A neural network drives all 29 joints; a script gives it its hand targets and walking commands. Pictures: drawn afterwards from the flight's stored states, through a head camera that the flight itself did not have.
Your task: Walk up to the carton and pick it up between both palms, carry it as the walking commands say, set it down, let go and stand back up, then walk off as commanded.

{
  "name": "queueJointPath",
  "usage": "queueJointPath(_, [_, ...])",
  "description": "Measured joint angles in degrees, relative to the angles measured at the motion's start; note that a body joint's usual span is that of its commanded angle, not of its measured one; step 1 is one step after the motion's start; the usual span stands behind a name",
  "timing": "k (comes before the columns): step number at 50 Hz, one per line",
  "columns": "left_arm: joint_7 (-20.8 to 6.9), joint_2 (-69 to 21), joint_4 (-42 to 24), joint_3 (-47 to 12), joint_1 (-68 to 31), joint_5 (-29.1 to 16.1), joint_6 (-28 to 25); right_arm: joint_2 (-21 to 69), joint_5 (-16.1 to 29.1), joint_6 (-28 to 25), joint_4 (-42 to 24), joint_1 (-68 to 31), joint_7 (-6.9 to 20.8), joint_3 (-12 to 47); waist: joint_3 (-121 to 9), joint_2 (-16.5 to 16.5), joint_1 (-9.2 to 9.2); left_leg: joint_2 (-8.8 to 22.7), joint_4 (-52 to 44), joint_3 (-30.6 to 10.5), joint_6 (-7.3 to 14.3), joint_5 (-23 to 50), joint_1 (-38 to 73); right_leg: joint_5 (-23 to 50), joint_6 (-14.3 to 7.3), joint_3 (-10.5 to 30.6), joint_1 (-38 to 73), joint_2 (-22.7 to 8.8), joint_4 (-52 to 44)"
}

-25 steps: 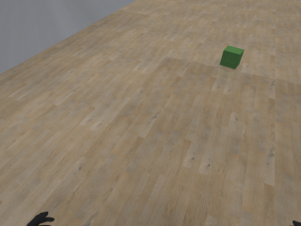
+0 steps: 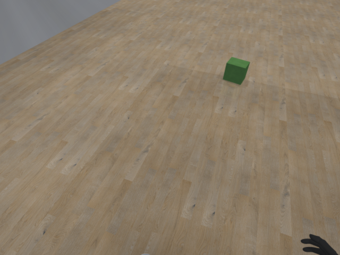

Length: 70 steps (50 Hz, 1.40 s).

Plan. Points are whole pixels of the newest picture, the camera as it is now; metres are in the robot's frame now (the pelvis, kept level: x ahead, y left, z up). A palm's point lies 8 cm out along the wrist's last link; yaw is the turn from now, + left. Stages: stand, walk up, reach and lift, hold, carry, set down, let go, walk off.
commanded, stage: walk up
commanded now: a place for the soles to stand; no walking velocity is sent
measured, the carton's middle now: (236, 70) +2.08 -0.51 -0.67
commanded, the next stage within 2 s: none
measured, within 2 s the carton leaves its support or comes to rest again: neither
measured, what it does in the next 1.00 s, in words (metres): walks ahead: left foot, then right foot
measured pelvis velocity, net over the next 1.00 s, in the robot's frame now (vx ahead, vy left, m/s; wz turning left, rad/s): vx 0.57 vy -0.07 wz -0.25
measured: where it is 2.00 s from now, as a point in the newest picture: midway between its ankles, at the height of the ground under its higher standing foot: (214, 147)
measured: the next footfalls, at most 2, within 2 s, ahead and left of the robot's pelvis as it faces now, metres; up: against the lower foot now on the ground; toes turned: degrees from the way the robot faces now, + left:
left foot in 0.04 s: +0.19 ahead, +0.12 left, +0.00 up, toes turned +3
right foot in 0.48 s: +0.42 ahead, -0.18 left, +0.00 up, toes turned -16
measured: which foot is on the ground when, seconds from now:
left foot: up 0.00-0.02, down 0.04-0.50, up 0.52-0.88, down 0.90-1.00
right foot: down 0.00-0.04, up 0.06-0.46, down 0.48-0.90, up 0.92-1.00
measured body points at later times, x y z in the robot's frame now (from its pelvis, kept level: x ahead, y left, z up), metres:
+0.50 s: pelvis +0.28 -0.04 -0.01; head +0.31 -0.05 +0.44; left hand +0.60 +0.19 -0.05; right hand +0.18 -0.40 -0.10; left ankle +0.15 +0.11 -0.73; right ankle +0.39 -0.17 -0.74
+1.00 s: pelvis +0.57 -0.07 -0.01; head +0.59 -0.06 +0.44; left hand +0.70 +0.25 -0.11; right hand +0.67 -0.43 -0.05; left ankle +0.67 +0.01 -0.73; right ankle +0.45 -0.18 -0.67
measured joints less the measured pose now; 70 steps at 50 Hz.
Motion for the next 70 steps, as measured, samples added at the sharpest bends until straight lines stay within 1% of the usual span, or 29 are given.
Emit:
queueJointPath(2, [0.25,0.59,-0.55,-0.30,-0.19,-0.09,-0.03,-0.98,-0.24,-0.84,-0.71,0.07,-0.44,-0.36,-0.15,-1.14,-0.51,-1.18,-4.39,0.78,1.23,-1.14,4.44,-4.33,0.08,1.27,-0.20,-0.86,5.33])
queueJointPath(3, [0.49,0.54,-0.61,-0.45,-0.88,-0.38,0.03,-1.43,-0.74,-1.45,-1.09,0.07,-1.08,-0.77,0.03,-1.85,-1.09,-1.65,-3.53,1.53,1.74,0.31,4.76,-6.07,-0.65,2.07,-2.97,-1.61,12.65])
queueJointPath(5, [1.12,0.24,-0.68,-1.08,-3.10,-0.60,0.21,-1.36,-0.33,-2.06,-1.22,0.84,-2.17,-1.14,0.30,-3.57,-2.63,-2.26,-1.23,3.26,2.04,-1.77,5.65,-3.90,-1.52,6.19,-10.78,-0.97,29.65])
queueJointPath(6, [1.13,0.19,-0.80,-1.32,-4.19,-0.65,0.17,-1.24,-0.01,-2.15,-1.00,1.66,-2.52,-1.11,0.26,-4.31,-3.31,-2.42,-1.81,3.99,2.06,-2.85,7.12,-1.47,-1.50,7.03,-14.17,-0.86,34.94])
queueJointPath(8, [0.62,0.07,-1.22,-1.29,-6.22,-0.68,0.17,-1.25,0.23,-2.28,-0.43,3.78,-3.10,-0.84,0.03,-5.40,-4.37,-2.65,-4.85,5.52,1.98,-3.85,10.90,2.54,-0.87,6.81,-19.60,-2.19,37.92])
queueJointPath(12, [-0.99,-0.11,-1.48,-0.69,-10.07,-0.72,0.98,-1.98,0.15,-2.90,0.42,8.04,-3.44,-0.57,0.18,-5.61,-6.29,-2.80,-11.60,8.33,1.50,-4.44,18.33,7.74,0.74,6.26,-26.73,-5.31,29.66])
queueJointPath(16, [-2.16,-0.10,-1.34,-0.31,-14.62,-0.64,1.61,-2.65,0.38,-3.12,0.92,11.95,-3.12,-0.69,1.55,-4.67,-8.11,-2.77,-16.40,10.08,0.37,-5.95,25.00,14.44,0.90,5.05,-29.46,-6.91,17.49])
queueJointPath(19, [-2.73,-0.64,-1.63,-0.20,-18.35,-0.61,2.03,-2.95,0.37,-2.69,1.54,14.14,-3.08,-0.76,2.42,-3.53,-9.19,-2.30,-18.07,10.86,-0.77,-8.34,29.30,17.17,0.13,2.68,-28.60,-6.87,10.74])
queueJointPath(23, [-2.57,-1.81,-3.25,-0.39,-22.59,-0.55,2.47,-3.28,0.19,-1.63,2.03,16.16,-3.66,-0.94,2.68,-1.52,-10.14,-0.32,-16.27,11.24,-3.02,-13.77,33.10,14.56,-1.66,-0.64,-24.10,-4.71,5.53])
queueJointPath(24, [-2.29,-1.75,-3.90,-0.38,-23.32,-0.51,2.29,-3.19,0.05,-1.33,1.96,16.64,-3.88,-0.92,2.73,-1.31,-10.23,0.64,-12.67,11.08,-2.97,-16.22,32.71,13.01,-2.49,-1.34,-21.88,-3.84,4.15])
queueJointPath(25, [-1.74,-1.79,-4.56,0.02,-23.75,-0.43,1.92,-2.91,-0.10,-0.98,1.95,16.53,-4.08,-0.79,3.17,-0.83,-9.84,2.34,-5.61,10.47,-1.98,-18.78,30.62,14.49,-2.80,-1.54,-21.22,-2.74,4.66])
queueJointPath(26, [-1.01,-1.87,-5.35,0.45,-23.57,-0.55,1.62,-2.25,0.07,-0.68,1.77,15.75,-4.18,-0.50,3.82,-0.52,-9.23,3.28,4.49,7.88,-0.80,-19.58,26.83,13.82,-2.67,-1.60,-21.74,-1.93,7.52])
queueJointPath(28, [0.29,-2.29,-6.07,0.70,-21.53,-1.38,1.21,-0.95,0.70,-0.51,1.14,13.73,-4.38,0.45,4.57,-0.16,-8.32,2.09,22.30,1.20,0.85,-17.02,17.97,10.42,-2.40,-1.56,-20.81,-1.16,10.28])
queueJointPath(30, [1.18,-3.02,-5.66,0.53,-18.15,-2.02,0.80,-0.22,0.88,-0.67,0.36,11.73,-4.32,1.15,4.67,0.80,-7.13,1.81,28.96,-1.87,1.28,-13.40,10.85,8.66,-2.19,-1.73,-17.68,-0.43,8.77])
queueJointPath(33, [1.57,-3.50,-4.30,0.11,-12.53,-2.11,-0.11,0.22,0.31,-0.58,-0.59,9.05,-3.46,1.30,4.31,2.20,-5.01,3.34,25.59,-2.98,0.41,-10.05,2.48,7.54,-2.44,-2.24,-12.76,0.59,5.01])
queueJointPath(38, [1.37,-2.29,-2.42,-0.23,-4.47,-1.28,-1.24,-0.13,-0.26,0.26,-1.49,4.49,-1.24,0.48,4.20,2.68,-1.61,4.45,9.83,-1.79,-0.59,-2.20,-4.08,4.71,-1.80,-2.50,-5.21,1.12,0.58])
queueJointPath(41, [1.35,-1.01,-1.46,-0.53,-1.36,-1.00,-1.30,-0.22,-0.06,0.48,-1.69,1.55,-0.24,-0.04,3.81,2.09,-0.18,3.22,1.97,-1.19,-0.25,3.32,-3.31,1.80,-0.73,-2.46,-1.16,0.75,-0.27])
queueJointPath(45, [1.83,0.37,-0.91,-1.08,1.32,-0.85,-1.13,-0.55,-0.12,-0.16,-2.58,-1.45,-0.12,-0.27,2.60,0.42,0.92,-0.20,-5.17,0.34,1.43,1.71,3.27,-4.93,0.75,-1.55,1.71,-1.25,4.25])
queueJointPath(47, [2.52,0.10,-0.94,-1.62,0.88,-1.49,-0.72,-0.59,-0.81,-0.94,-3.46,-2.44,-1.07,-0.64,3.00,-0.72,0.60,-1.39,-1.82,1.31,1.97,1.55,3.42,-7.28,-0.34,0.54,-3.89,-2.53,19.06])
queueJointPath(49, [3.09,-0.28,-1.28,-2.22,-0.26,-1.47,-0.60,0.03,0.11,-1.12,-3.91,-1.82,-1.77,-0.56,3.18,-1.96,0.00,-1.97,-0.86,2.38,2.06,-1.54,5.20,-4.96,-0.94,3.94,-11.11,-1.87,32.92])
queueJointPath(51, [2.86,-0.53,-1.66,-2.21,-1.35,-1.39,-0.69,0.57,0.72,-1.10,-3.76,-0.06,-2.34,-0.20,2.98,-3.33,-0.80,-2.60,-3.25,3.60,2.05,-2.76,8.56,-1.69,-0.92,4.34,-16.90,-3.06,37.69])
queueJointPath(53, [2.11,-0.83,-1.92,-1.88,-2.38,-1.09,-0.46,0.65,0.90,-1.21,-3.41,2.07,-2.63,0.15,2.69,-4.14,-1.81,-3.15,-6.24,4.74,2.03,-3.12,12.02,0.61,-0.15,3.71,-21.25,-5.16,35.73])
queueJointPath(58, [0.20,-1.18,-1.94,-0.83,-6.17,-0.22,0.54,-0.45,0.92,-1.74,-2.62,7.85,-2.42,-0.07,2.64,-4.01,-5.08,-3.94,-11.41,5.99,1.81,-5.14,19.29,6.95,1.07,2.47,-27.00,-8.39,21.93])
queueJointPath(62, [-0.91,-1.34,-2.03,0.18,-10.60,-0.17,0.85,-1.54,1.02,-1.43,-1.43,11.45,-2.27,-0.45,3.05,-3.23,-7.16,-4.01,-12.61,6.19,0.40,-8.31,24.10,13.28,0.49,1.70,-26.46,-8.28,12.06])
queueJointPath(65, [-1.02,-1.64,-2.71,0.62,-13.55,-0.20,0.83,-2.19,0.89,-1.02,-0.63,13.40,-2.61,-0.52,2.85,-2.07,-7.99,-3.07,-10.81,5.99,-1.15,-12.32,26.54,12.91,-0.45,0.45,-23.34,-6.69,8.09])
queueJointPath(66, [-0.85,-1.49,-3.28,0.68,-14.27,-0.14,0.61,-2.32,0.78,-0.91,-0.59,14.12,-2.79,-0.45,2.76,-1.65,-8.14,-2.40,-8.57,5.67,-1.56,-14.43,26.62,11.60,-1.09,0.06,-21.38,-5.81,6.53])
queueJointPath(67, [-0.44,-1.38,-3.95,0.91,-14.99,-0.06,0.22,-2.33,0.61,-0.78,-0.51,14.46,-3.01,-0.31,3.06,-1.00,-8.06,-1.23,-3.58,5.17,-1.13,-16.81,25.28,13.62,-1.24,-0.10,-20.49,-4.81,6.38])
queueJointPath(68, [0.18,-1.40,-4.74,1.14,-15.39,-0.15,-0.13,-1.99,0.66,-0.57,-0.43,14.21,-3.20,-0.05,3.53,-0.48,-7.63,-0.66,4.51,3.51,-0.33,-17.66,22.32,13.55,-1.19,-0.32,-20.87,-4.14,8.64])
queueJointPath(70, [1.14,-1.73,-5.86,1.10,-14.97,-0.86,-0.43,-1.19,0.94,-0.15,-0.33,13.16,-3.60,0.64,4.04,0.29,-6.94,-1.84,20.15,-1.25,1.05,-16.96,15.22,10.31,-1.20,-0.79,-20.09,-3.57,11.07])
